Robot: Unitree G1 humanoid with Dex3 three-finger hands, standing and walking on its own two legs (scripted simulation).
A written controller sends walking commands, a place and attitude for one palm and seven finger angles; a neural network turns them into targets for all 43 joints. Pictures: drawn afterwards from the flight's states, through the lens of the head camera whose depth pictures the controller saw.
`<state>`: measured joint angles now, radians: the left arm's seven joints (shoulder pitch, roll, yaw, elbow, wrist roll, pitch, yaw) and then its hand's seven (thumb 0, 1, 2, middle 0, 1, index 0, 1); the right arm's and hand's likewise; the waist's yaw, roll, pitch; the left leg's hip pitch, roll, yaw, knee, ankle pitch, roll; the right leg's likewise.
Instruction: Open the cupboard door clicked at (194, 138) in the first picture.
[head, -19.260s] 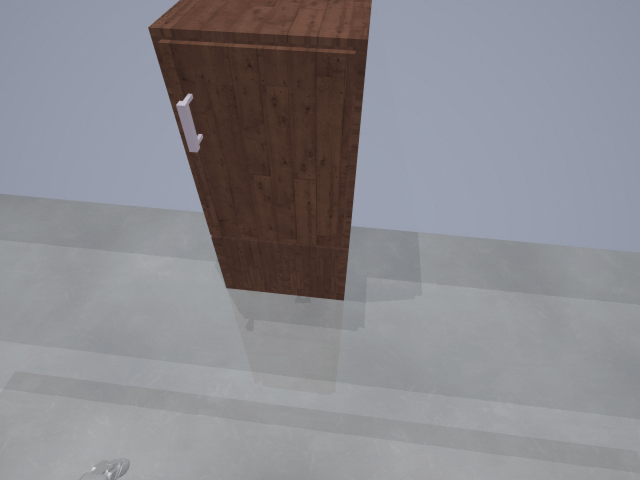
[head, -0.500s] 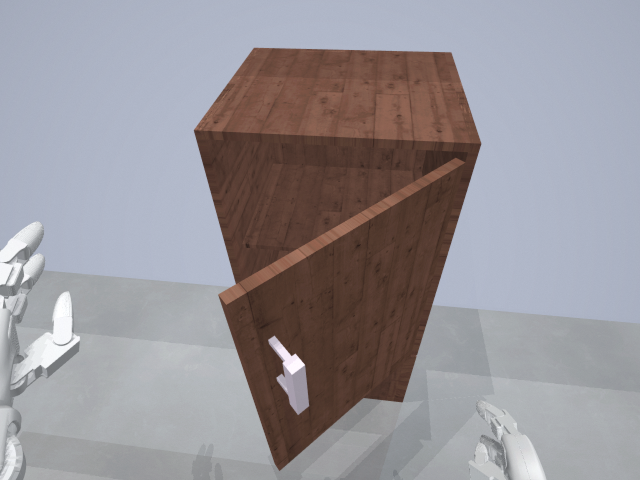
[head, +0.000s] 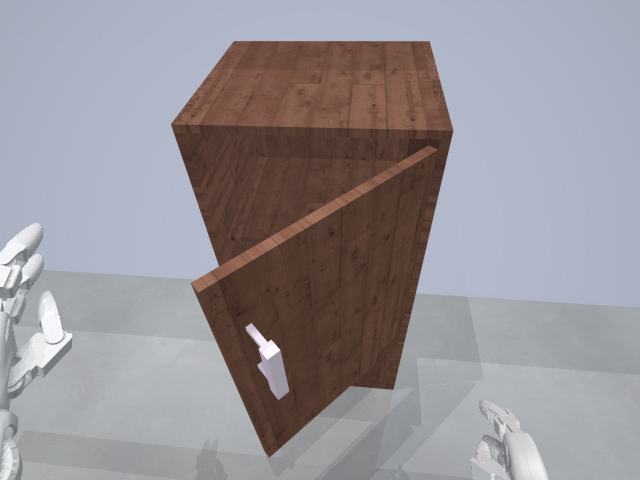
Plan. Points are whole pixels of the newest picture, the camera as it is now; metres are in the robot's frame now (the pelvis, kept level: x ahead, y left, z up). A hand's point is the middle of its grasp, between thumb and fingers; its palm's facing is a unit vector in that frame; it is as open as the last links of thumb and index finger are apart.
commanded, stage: step back with the hand held close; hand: left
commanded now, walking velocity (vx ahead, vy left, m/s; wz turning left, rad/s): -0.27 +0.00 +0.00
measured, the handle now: (266, 361) +0.28 +0.12 -0.02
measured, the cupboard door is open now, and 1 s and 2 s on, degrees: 46 46 46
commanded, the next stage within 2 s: stop stepping back and stand still in 1.14 s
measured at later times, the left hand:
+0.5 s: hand out of the picture +0.14 +0.30 +0.15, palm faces +0.37 -0.78 -0.50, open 7.4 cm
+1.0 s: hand out of the picture +0.03 +0.32 +0.16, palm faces +0.44 -0.75 -0.50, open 7.4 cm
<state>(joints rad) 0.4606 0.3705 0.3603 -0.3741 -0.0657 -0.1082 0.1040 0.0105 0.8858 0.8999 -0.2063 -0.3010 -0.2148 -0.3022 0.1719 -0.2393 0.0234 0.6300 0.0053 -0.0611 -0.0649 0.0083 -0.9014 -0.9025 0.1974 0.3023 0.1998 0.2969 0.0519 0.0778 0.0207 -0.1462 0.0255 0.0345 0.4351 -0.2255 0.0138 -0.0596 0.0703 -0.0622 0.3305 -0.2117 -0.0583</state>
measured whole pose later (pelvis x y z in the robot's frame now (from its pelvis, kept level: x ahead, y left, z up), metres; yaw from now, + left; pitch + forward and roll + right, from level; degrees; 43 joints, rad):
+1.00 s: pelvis -0.16 +0.05 -0.02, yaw +3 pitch -1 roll -4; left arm 0.52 0.47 0.45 -0.54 -0.04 -0.21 0.14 0.01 0.88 0.90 -0.21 -0.30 -0.22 -0.30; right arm 0.12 -0.20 -0.02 0.56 0.00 -0.07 -0.06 0.01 -0.90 -0.90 0.20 0.30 0.20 0.30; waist 0.02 0.03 0.07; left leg -0.48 0.01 0.07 0.46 -0.08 0.06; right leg -0.30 0.09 0.04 0.56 -0.33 -0.04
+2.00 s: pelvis -0.31 +0.03 -0.01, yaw -2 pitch -1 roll +1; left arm 0.57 0.40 0.40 -0.49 -0.02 -0.22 0.14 0.01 0.88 0.90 -0.21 -0.30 -0.22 -0.30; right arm 0.27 -0.20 0.00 0.68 -0.01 -0.11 -0.05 0.01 -0.90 -0.90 0.20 0.30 0.20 0.30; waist 0.00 -0.02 -0.02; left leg -0.44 0.02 0.03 0.94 -0.32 0.00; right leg -0.22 0.04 -0.08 0.51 -0.28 -0.09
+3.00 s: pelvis -0.33 +0.06 -0.01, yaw +0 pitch -1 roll -1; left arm 0.31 0.19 0.00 0.99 0.01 0.03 0.02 -0.01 0.98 0.90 -0.20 -0.30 -0.21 -0.30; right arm 0.26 -0.19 0.01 1.02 -0.03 0.04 0.00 0.00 -0.91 -0.90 0.19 0.30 0.20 0.30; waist 0.00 -0.02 0.07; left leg -0.30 0.01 0.04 0.47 -0.15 0.02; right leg -0.24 0.01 -0.10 0.46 -0.21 -0.04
